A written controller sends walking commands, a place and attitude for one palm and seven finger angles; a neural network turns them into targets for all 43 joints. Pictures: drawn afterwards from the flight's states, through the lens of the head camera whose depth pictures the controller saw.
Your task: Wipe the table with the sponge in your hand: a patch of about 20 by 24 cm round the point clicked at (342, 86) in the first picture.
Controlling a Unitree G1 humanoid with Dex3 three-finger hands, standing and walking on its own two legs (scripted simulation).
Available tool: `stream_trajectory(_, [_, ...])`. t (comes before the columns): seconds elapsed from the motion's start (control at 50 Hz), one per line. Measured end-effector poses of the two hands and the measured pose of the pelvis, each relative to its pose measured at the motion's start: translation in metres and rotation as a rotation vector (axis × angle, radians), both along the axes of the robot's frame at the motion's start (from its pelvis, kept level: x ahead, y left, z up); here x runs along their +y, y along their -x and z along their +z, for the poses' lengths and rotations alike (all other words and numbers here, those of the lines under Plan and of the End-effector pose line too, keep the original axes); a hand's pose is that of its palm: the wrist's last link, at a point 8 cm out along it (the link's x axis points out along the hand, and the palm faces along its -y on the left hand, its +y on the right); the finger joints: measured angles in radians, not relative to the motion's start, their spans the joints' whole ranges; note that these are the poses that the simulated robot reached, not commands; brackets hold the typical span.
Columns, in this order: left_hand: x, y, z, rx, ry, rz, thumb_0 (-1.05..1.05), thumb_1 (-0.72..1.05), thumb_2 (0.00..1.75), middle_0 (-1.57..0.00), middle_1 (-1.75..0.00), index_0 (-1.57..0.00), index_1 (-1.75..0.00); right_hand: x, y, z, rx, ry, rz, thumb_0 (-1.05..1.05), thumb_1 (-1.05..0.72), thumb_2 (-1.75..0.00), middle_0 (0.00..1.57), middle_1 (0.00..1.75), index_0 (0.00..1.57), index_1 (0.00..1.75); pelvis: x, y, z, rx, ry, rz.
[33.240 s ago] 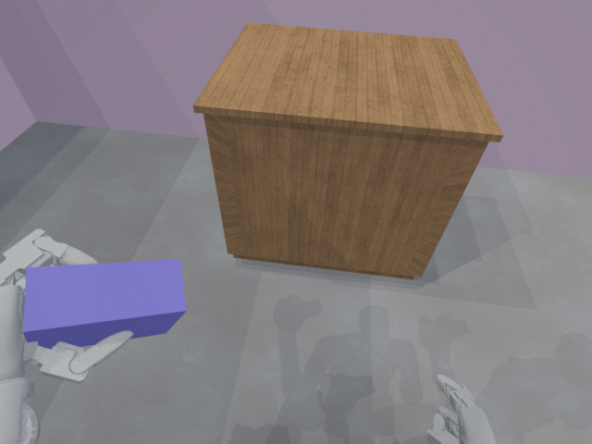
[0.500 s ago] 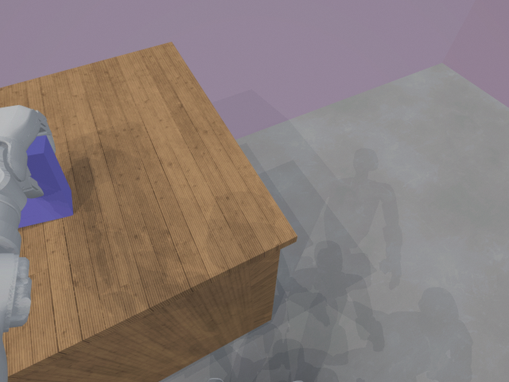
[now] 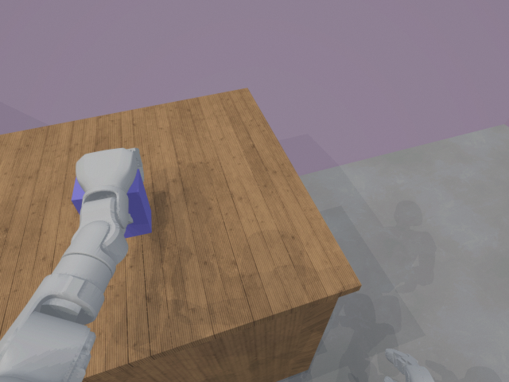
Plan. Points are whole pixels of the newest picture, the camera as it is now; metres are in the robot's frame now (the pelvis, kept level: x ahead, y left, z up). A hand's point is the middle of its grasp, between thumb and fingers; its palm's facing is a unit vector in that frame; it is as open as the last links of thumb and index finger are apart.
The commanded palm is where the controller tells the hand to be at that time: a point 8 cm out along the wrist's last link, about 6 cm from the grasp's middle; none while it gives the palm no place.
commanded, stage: wipe back along the third lane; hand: left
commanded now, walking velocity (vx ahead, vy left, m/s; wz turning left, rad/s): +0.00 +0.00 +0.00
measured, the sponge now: (120, 215) +0.38 +0.30 +0.03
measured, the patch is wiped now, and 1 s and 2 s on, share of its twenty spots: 0.90 1.00 1.00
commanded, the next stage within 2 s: slide back across to the middle lane in 1.08 s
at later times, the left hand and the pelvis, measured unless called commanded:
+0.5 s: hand (124, 212) +0.34 +0.25 +0.09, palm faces +0.09 -0.05 -0.99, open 10.0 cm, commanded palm +0.29 +0.23 +0.11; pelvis +0.02 -0.01 +0.00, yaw +0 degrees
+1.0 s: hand (126, 240) +0.29 +0.23 +0.09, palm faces +0.10 -0.09 -0.99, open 9.9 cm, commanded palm +0.24 +0.21 +0.11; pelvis +0.01 -0.03 +0.00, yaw -2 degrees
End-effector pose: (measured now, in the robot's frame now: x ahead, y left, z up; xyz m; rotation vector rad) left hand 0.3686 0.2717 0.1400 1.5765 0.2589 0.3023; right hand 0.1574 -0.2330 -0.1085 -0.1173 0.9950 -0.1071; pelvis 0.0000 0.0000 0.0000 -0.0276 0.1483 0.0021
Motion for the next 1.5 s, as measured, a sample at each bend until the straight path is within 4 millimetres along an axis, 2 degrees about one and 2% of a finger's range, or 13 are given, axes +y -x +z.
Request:
stream_trajectory(0.14, [-0.003, 0.009, 0.001, -0.019, 0.015, 0.037, 0.0, -0.49, 1.08, -0.7, -1.45, -0.71, -1.44, 0.015, -0.041, 0.014, -0.071, -0.019, 0.064, 0.0, -0.9, -0.89, 0.2, 0.3, 0.2, 0.3, 0.001, -0.011, 0.002, -0.02, 0.001, 0.013])
stream_trajectory(0.32, [-0.012, 0.029, 0.004, -0.054, 0.055, 0.022, 0.01, -0.46, 1.06, -0.66, -1.47, -0.68, -1.46, 0.017, -0.061, 0.019, -0.118, -0.05, 0.104, 0.01, -0.9, -0.89, 0.2, 0.3, 0.2, 0.3, -0.003, -0.025, 0.002, -0.046, 0.002, 0.012])
stream_trajectory(0.5, [-0.026, 0.053, 0.005, -0.07, 0.084, 0.015, 0.01, -0.45, 1.05, -0.66, -1.47, -0.68, -1.46, 0.007, -0.061, 0.019, -0.135, -0.059, 0.107, 0.01, -0.9, -0.89, 0.2, 0.3, 0.2, 0.3, -0.012, -0.025, 0.003, -0.068, -0.004, -0.006])
stream_trajectory(0.74, [-0.037, 0.07, 0.005, -0.057, 0.094, 0.044, 0.01, -0.45, 1.05, -0.67, -1.47, -0.69, -1.45, -0.019, -0.049, 0.021, -0.148, -0.027, 0.071, 0.01, -0.9, -0.89, 0.2, 0.3, 0.2, 0.3, -0.028, -0.016, 0.005, -0.09, -0.014, -0.024])
stream_trajectory(0.92, [-0.044, 0.093, 0.006, -0.064, 0.116, 0.027, 0.01, -0.45, 1.05, -0.67, -1.46, -0.69, -1.45, -0.034, -0.045, 0.024, -0.181, -0.017, 0.044, 0.01, -0.9, -0.89, 0.2, 0.3, 0.2, 0.3, -0.034, -0.015, 0.004, -0.108, -0.016, -0.035])
stream_trajectory(1.12, [-0.055, 0.118, 0.005, -0.087, 0.117, 0.029, 0.01, -0.45, 1.05, -0.67, -1.47, -0.69, -1.45, -0.028, -0.052, 0.025, -0.204, -0.037, 0.063, 0.01, -0.9, -0.89, 0.2, 0.3, 0.2, 0.3, -0.035, -0.01, 0.004, -0.117, -0.02, -0.035])
stream_trajectory(1.3, [-0.056, 0.12, 0.003, -0.077, 0.129, 0.035, 0.02, -0.45, 1.04, -0.66, -1.47, -0.69, -1.44, -0.017, -0.06, 0.029, -0.223, -0.048, 0.084, 0.01, -0.9, -0.89, 0.2, 0.3, 0.2, 0.3, -0.037, -0.008, 0.004, -0.124, -0.023, -0.04])
stream_trajectory(1.5, [-0.048, 0.119, 0.007, -0.056, 0.158, 0.012, 0.01, -0.47, 1.05, -0.69, -1.44, -0.72, -1.41, -0.021, -0.063, 0.032, -0.223, -0.014, 0.08, 0.01, -0.9, -0.89, 0.2, 0.3, 0.2, 0.3, -0.037, -0.013, 0.004, -0.138, -0.021, -0.048])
